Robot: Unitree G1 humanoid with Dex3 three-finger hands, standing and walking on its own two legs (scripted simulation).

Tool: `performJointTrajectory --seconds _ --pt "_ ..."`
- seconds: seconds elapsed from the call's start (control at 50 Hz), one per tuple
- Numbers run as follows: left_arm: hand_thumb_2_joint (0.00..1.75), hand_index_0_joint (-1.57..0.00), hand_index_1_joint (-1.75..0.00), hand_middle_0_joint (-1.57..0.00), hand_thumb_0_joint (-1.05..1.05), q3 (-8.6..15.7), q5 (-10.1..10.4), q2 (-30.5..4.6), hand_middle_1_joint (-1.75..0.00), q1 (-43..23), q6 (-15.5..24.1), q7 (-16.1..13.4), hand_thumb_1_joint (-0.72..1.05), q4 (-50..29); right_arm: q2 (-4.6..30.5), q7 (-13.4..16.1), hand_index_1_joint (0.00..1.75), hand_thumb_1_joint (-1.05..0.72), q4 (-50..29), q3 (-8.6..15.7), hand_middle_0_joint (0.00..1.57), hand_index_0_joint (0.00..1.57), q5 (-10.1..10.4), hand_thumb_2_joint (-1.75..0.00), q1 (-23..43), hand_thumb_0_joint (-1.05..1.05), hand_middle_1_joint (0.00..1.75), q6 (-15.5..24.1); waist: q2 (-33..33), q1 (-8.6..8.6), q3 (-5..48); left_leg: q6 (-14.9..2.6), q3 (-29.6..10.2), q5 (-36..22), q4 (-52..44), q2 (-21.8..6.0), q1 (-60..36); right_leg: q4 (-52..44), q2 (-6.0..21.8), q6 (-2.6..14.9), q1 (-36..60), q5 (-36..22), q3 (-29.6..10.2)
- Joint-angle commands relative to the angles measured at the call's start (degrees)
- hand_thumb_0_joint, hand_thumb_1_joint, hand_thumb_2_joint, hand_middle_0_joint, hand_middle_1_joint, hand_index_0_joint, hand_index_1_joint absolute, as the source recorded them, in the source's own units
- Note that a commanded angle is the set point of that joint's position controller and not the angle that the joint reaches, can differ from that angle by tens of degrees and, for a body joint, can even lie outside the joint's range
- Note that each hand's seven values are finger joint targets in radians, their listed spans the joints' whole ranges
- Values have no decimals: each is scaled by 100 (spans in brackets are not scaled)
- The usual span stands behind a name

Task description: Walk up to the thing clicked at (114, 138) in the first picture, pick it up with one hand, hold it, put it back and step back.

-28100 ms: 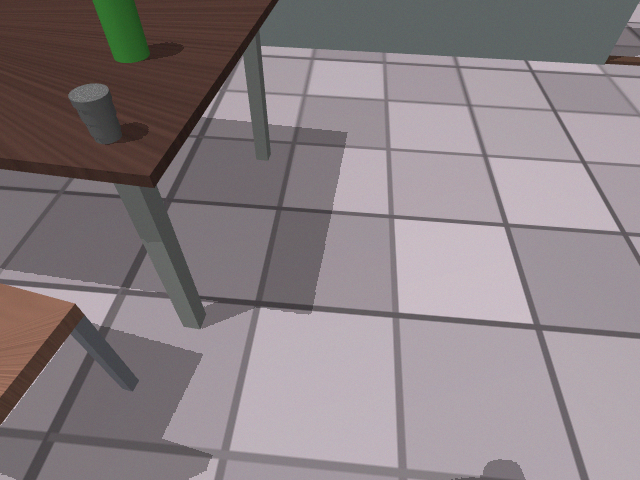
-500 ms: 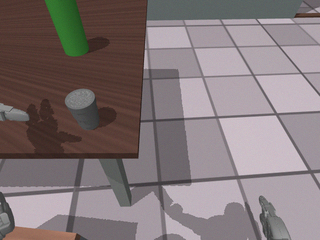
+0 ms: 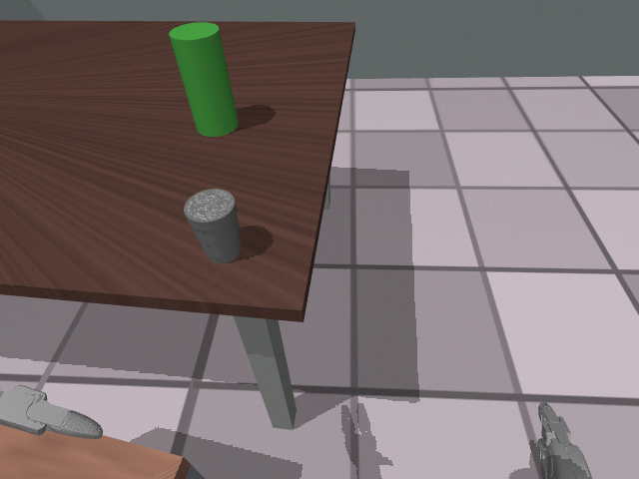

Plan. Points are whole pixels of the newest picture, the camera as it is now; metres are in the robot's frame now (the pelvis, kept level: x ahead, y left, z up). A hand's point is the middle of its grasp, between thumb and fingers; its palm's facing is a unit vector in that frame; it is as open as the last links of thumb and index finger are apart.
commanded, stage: sink last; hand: left
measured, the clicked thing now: (217, 229) +0.46 +0.20 +0.05
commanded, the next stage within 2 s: home in 0.34 s
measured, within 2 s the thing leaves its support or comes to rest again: neither
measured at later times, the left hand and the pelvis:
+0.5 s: hand (4, 374) +0.17 +0.29 +0.16, palm faces +0.46 -0.76 -0.46, open 17.5 cm; pelvis -0.02 +0.00 +0.01, yaw +0 degrees
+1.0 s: hand (166, 459) +0.16 +0.21 -0.03, palm faces +0.17 -0.96 -0.24, open 17.6 cm; pelvis -0.01 +0.00 +0.01, yaw +0 degrees
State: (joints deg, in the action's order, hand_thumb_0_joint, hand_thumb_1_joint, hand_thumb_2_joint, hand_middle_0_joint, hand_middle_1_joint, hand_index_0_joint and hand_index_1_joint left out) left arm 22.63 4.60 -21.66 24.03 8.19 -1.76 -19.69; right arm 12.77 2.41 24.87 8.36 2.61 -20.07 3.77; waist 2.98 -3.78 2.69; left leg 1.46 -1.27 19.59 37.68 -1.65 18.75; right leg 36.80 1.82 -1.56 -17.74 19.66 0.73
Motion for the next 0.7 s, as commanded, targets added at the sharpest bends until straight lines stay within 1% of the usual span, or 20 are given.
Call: performJointTrajectory --seconds 0.0,0.02,0.04,0.06,0.12,0.14,0.18,0.2,0.22,0.26,0.28,0.3,0.36,0.38,0.4,0.42,0.46,0.52,0.62,0.68 --pt "3 -5 -4 -5 0 725 13 -1163 -4 31 569 -48 -53 -1392 817 62 5 54 -858 525 5 5 -18 -6 280 0 5 384 -190 104 25 -172 362 -788 -647 225 -108 -700 -124 98 -45 -753 230" --pt "3 -5 -4 -5 0 742 6 -1170 -5 -225 606 -47 -53 -1252 765 65 5 54 -808 456 5 5 -34 -6 263 0 5 400 -276 195 -141 -196 366 -557 -693 238 -67 -793 -112 76 -151 -539 202" --pt "3 -5 -5 -5 0 747 -12 -1142 -5 -245 635 -49 -54 -1122 734 76 5 54 -814 433 5 5 -51 -6 276 0 5 427 -382 198 -97 -210 350 -532 -708 242 -114 -813 -98 61 -141 -532 182" --pt "3 -5 -4 -5 0 698 -11 -1096 -5 -282 662 -38 -53 -970 648 89 5 55 -649 407 5 5 -42 -5 232 0 5 441 -427 214 -335 -227 368 -378 -718 259 -29 -866 -78 41 -255 -372 157" --pt "3 -5 -5 -5 0 663 -42 -1077 -5 -258 807 -17 -53 -866 621 126 5 55 -662 335 5 5 -66 -5 284 0 5 520 -458 186 -180 -239 371 -357 -758 285 -166 -920 -35 28 -204 -307 110" --pt "3 -5 -4 -5 0 662 -47 -1073 -5 -258 854 -20 -53 -830 588 124 5 55 -750 242 5 5 -69 -5 450 0 5 564 -436 109 -231 -234 377 -231 -802 303 -114 -983 -9 35 -196 -111 68" --pt "3 -5 -4 -5 0 703 -70 -1148 -5 -358 974 -39 -52 -965 582 133 5 55 -537 240 5 5 -102 -5 463 0 5 631 -269 65 -159 -233 373 -240 -857 306 -155 -938 -24 57 -98 -131 125" --pt "2 -5 -4 -5 0 786 -82 -1230 -5 -378 1008 -63 -52 -1013 761 148 5 54 -759 370 5 5 -108 -5 609 0 5 684 -217 55 23 -230 355 -216 -913 302 -197 -919 -41 71 3 -131 154" --pt "3 -6 -5 -5 0 719 -107 -1184 -6 -418 1047 -83 -53 -1159 705 152 5 53 -673 313 5 5 -125 -6 537 0 5 707 -14 55 151 -218 332 -328 -954 285 -284 -862 -71 90 99 -292 181" --pt "3 -6 -5 -5 0 832 -107 -1286 -6 -369 1115 -123 -54 -982 876 166 5 52 -758 422 5 5 -122 -6 648 0 5 768 -46 68 58 -203 343 -347 -999 288 -296 -931 -77 93 158 -303 193" --pt "3 -6 -6 -6 0 941 -108 -1351 -6 -370 1142 -148 -55 -960 881 165 5 51 -577 456 5 5 -145 -6 607 0 5 782 -15 11 -15 -199 314 -340 -1017 277 -222 -919 -89 97 213 -295 220" --pt "3 -6 -5 -6 0 1022 -113 -1402 -6 -274 1148 -154 -55 -812 674 141 5 50 -355 314 5 5 -139 -6 494 0 5 783 73 -55 -76 -193 340 -418 -1006 301 -214 -960 -70 101 247 -346 200" --pt "3 -7 -6 -6 0 1024 -105 -1348 -7 -357 1204 -169 -57 -389 872 150 5 48 -549 494 5 5 -143 -7 712 0 5 807 -113 -2 -191 -197 339 -326 -1115 295 -190 -1081 -73 98 271 -244 185" --pt "3 -7 -6 -6 0 1000 -99 -1284 -7 -407 1211 -150 -57 -172 757 126 5 48 -486 370 5 5 -139 -7 615 0 5 814 -196 29 -449 -202 337 -154 -1175 289 -123 -1138 -88 79 195 -103 211" --pt "4 -7 -6 -6 0 959 -98 -1239 -7 -375 1243 -127 -57 -129 716 99 5 48 -404 332 5 5 -127 -7 651 0 5 816 -155 -49 -413 -197 304 -103 -1255 263 -123 -1131 -108 98 254 -53 229" --pt "4 -7 -7 -6 0 865 -97 -1166 -7 -395 1268 -107 -58 -9 657 86 5 48 -450 299 5 5 -101 -7 556 0 5 830 -156 11 -470 -205 317 -37 -1292 266 -114 -1153 -103 91 244 -33 224" --pt "8 -6 -6 -6 0 818 -101 -1108 -6 -389 1313 -95 -50 15 866 97 16 32 -590 451 12 12 -101 -23 668 0 16 877 -159 11 -224 -199 300 -262 -1332 238 -267 -1122 -130 94 387 -277 239" --pt "5 -5 -5 -5 0 559 -116 -907 -5 -324 1331 -59 -57 144 407 29 17 8 -568 -66 12 12 -73 -46 712 0 17 919 -115 -41 -352 -198 315 -400 -1379 235 -281 -1138 -139 82 433 -422 270" --pt "4 -5 -5 -5 0 38 -169 -525 -5 -283 1295 -43 -58 285 112 7 20 -29 -399 -504 14 14 -117 -55 855 0 20 929 5 -21 -141 -202 310 -684 -1389 222 -437 -1152 -134 97 556 -679 261" --pt "5 -5 -5 -5 0 -102 -198 -465 -5 46 1181 -52 -57 646 437 45 21 -38 -243 -234 15 15 -157 -60 914 0 21 906 -52 50 -115 -195 331 -795 -1357 236 -499 -1208 -126 102 533 -750 253"
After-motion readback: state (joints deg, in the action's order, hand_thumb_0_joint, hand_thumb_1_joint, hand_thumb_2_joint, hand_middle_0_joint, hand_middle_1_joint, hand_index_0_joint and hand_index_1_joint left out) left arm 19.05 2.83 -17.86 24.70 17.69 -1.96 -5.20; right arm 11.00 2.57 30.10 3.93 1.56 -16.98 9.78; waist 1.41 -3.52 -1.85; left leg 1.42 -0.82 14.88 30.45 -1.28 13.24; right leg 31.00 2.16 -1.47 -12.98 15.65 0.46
